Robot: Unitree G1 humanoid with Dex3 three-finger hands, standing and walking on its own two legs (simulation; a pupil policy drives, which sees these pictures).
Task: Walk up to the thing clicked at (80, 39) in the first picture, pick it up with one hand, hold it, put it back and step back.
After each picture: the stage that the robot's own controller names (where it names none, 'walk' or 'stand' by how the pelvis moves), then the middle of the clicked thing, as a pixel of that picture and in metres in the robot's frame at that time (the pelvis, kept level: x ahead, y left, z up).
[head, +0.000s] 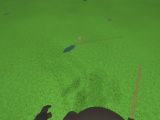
stand; (79, 39) +1.74 +0.29 -0.72
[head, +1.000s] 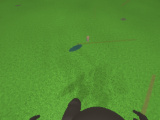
walk; (87, 38) +1.62 +0.18 -0.70
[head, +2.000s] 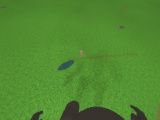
walk; (81, 53) +1.13 +0.18 -0.69
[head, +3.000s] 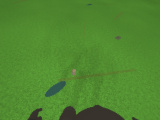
walk; (74, 72) +0.74 +0.19 -0.71
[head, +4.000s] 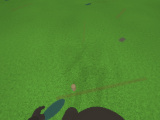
walk; (73, 87) +0.47 +0.20 -0.70
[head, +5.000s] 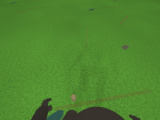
stand; (73, 98) +0.35 +0.18 -0.72
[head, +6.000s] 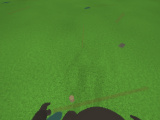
stand; (71, 98) +0.33 +0.20 -0.72
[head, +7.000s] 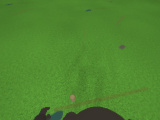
stand; (72, 98) +0.36 +0.19 -0.73
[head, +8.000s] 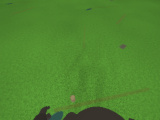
stand; (72, 98) +0.34 +0.19 -0.73
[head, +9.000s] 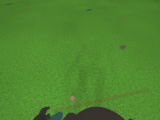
go down; (72, 99) +0.34 +0.19 -0.73
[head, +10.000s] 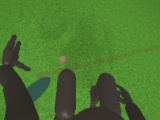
go down; (63, 60) +0.43 +0.21 -0.34
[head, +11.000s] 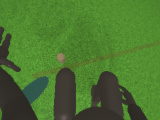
approach; (61, 58) +0.42 +0.23 -0.30
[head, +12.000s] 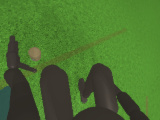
close in; (35, 54) +0.40 +0.27 -0.22
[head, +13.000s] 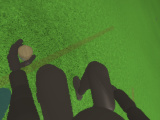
close; (25, 53) +0.40 +0.27 -0.22
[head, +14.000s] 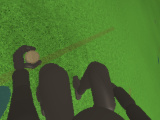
lift; (31, 57) +0.37 +0.25 -0.22
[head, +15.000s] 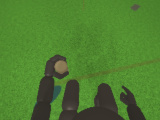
lift; (62, 69) +0.32 +0.19 +0.00
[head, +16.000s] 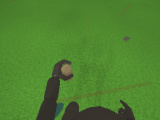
hold; (67, 73) +0.32 +0.16 +0.02
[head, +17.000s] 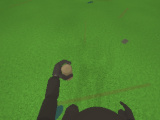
hold; (67, 72) +0.32 +0.17 +0.02
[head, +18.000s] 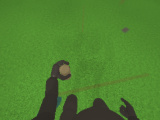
crouch; (65, 72) +0.33 +0.17 -0.04
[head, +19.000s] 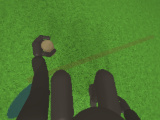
lower; (49, 48) +0.46 +0.24 -0.09
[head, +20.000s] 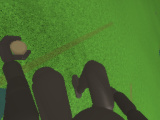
lower; (19, 50) +0.42 +0.28 -0.22
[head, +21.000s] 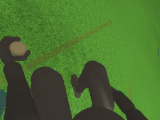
lower; (18, 50) +0.42 +0.28 -0.22
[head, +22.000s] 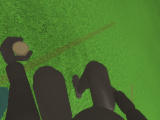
lower; (21, 50) +0.41 +0.28 -0.22
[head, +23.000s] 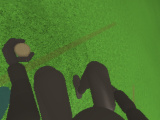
lower; (23, 52) +0.41 +0.28 -0.22
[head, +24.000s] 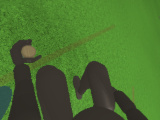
open; (28, 53) +0.41 +0.26 -0.23
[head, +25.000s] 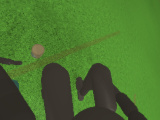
stand; (37, 51) +0.41 +0.25 -0.23
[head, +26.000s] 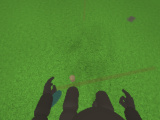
stand; (72, 78) +0.39 +0.17 -0.55
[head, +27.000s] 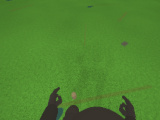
stand; (73, 95) +0.37 +0.16 -0.67
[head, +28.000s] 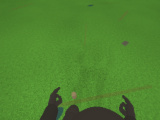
stand; (74, 95) +0.36 +0.17 -0.67
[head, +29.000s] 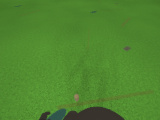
stand; (76, 97) +0.38 +0.15 -0.72
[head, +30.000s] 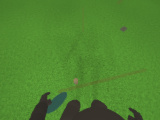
walk; (75, 81) +0.44 +0.14 -0.70
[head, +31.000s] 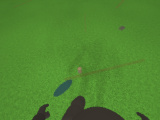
walk; (79, 70) +0.72 +0.20 -0.70
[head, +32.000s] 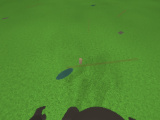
stand; (80, 61) +1.03 +0.19 -0.70
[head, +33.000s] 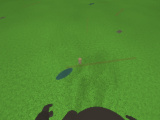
stand; (79, 60) +1.03 +0.18 -0.72
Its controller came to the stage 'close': yes
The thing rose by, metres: 0.71
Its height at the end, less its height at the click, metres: +0.00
